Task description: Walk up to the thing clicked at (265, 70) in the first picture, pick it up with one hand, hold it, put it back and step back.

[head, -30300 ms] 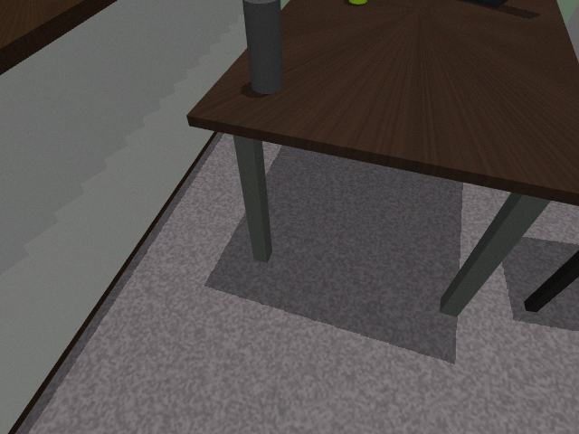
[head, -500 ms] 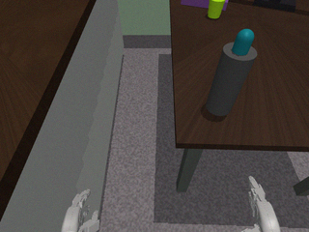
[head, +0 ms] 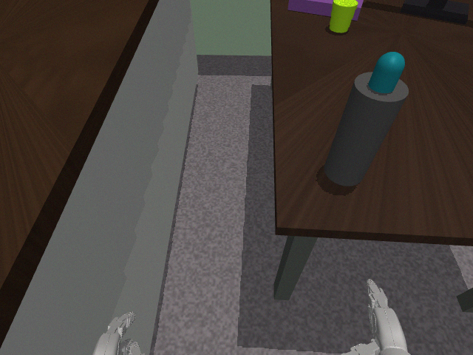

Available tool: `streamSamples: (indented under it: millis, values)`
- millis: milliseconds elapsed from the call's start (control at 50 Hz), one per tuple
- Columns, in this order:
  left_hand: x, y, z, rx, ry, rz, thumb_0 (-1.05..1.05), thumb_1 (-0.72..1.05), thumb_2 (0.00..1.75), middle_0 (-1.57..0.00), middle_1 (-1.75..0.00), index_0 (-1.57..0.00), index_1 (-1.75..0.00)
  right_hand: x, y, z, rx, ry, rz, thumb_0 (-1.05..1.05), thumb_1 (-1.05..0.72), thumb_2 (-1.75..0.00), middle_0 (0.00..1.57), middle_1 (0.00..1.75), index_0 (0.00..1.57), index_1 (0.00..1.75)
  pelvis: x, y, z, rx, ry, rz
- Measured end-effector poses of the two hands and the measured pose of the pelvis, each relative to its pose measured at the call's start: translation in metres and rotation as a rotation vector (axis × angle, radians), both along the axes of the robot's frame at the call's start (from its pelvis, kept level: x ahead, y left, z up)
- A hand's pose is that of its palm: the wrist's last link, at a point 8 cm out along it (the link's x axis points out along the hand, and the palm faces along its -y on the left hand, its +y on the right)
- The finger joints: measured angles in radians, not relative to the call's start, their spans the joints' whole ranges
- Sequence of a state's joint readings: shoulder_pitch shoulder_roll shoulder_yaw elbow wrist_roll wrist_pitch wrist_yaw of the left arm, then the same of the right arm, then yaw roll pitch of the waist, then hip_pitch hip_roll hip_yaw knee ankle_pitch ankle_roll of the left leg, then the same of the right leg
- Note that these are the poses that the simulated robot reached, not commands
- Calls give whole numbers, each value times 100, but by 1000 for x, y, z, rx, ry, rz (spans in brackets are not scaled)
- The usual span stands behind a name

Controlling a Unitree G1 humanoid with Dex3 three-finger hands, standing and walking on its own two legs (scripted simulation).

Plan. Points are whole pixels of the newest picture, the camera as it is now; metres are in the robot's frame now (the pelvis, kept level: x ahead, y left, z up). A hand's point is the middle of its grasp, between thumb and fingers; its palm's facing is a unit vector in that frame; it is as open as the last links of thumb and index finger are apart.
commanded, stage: home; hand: right
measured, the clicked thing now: (364, 123) +0.49 -0.23 +0.11
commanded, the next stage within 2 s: stand in 1.82 s
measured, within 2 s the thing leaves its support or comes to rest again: neither
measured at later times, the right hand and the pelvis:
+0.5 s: hand out of the picture +0.03 -0.27 -0.13, palm faces -0.01 +0.92 -0.40, open 17.6 cm; pelvis -0.02 -0.01 +0.01, yaw -1 degrees
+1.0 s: hand out of the picture +0.01 -0.27 -0.14, palm faces -0.03 +0.93 -0.36, open 17.6 cm; pelvis -0.03 -0.01 +0.01, yaw -1 degrees
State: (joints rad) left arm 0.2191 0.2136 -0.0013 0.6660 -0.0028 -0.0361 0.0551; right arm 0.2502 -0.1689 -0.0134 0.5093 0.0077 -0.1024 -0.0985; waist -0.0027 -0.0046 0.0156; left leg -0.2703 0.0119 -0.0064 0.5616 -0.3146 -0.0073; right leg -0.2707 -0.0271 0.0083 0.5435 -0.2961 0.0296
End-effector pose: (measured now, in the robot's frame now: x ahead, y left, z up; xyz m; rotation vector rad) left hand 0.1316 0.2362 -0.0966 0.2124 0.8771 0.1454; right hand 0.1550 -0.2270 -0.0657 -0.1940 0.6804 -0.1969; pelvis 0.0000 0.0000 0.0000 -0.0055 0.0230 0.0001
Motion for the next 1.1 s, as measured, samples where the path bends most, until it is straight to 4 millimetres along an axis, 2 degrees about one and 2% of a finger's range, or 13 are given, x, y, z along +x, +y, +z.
streamSamples:
  millis: [60,120,260,320,440,560,680,800,1100]
  values:
    - [1,2,-2,11,15,-40,1,90,90,-20,-30,-20,-30,-2,-3,-5,-28,39,53,-1,56,-4,5,5,6,5,0,0,0,1,0,-5]
    - [-3,13,-6,25,48,-60,1,89,90,-20,-30,-20,-30,-14,-20,-14,-69,141,94,-1,56,-4,5,5,6,5,-1,-1,-2,2,-12,-7]
    - [-34,46,-11,75,154,-29,1,90,90,-20,-30,-20,-30,-63,-65,-24,-139,340,30,-1,57,-3,5,5,6,4,-5,-1,1,1,-47,-7]
    - [-42,46,-11,69,178,-46,1,90,90,-21,-30,-20,-30,-85,-77,-24,-151,405,1,-1,57,-3,5,5,6,4,-8,-1,3,3,-59,-9]
    - [-60,46,-14,73,250,-37,1,90,90,-21,-30,-20,-30,-120,-87,-27,-147,493,-37,-1,58,-3,5,4,5,4,-17,-4,8,7,-79,-13]
    - [-86,47,-15,81,320,-26,1,90,90,-21,-30,-20,-30,-143,-87,-33,-119,554,-44,-1,58,-2,5,4,5,4,-26,-8,11,7,-83,-15]
    - [-106,48,-14,89,363,-6,1,90,90,-21,-30,-20,-30,-153,-85,-38,-97,581,-37,-1,58,-2,5,4,6,4,-32,-11,12,6,-87,-14]
    - [-116,48,-14,91,377,11,1,90,90,-21,-30,-20,-30,-154,-85,-39,-89,587,-34,0,58,-2,5,4,6,4,-36,-13,13,3,-86,-11]
    - [-113,48,-17,78,401,25,1,90,90,-21,-30,-20,-30,-141,-85,-36,-100,580,-40,0,57,-3,5,4,6,4,-31,-10,13,5,-75,-13]
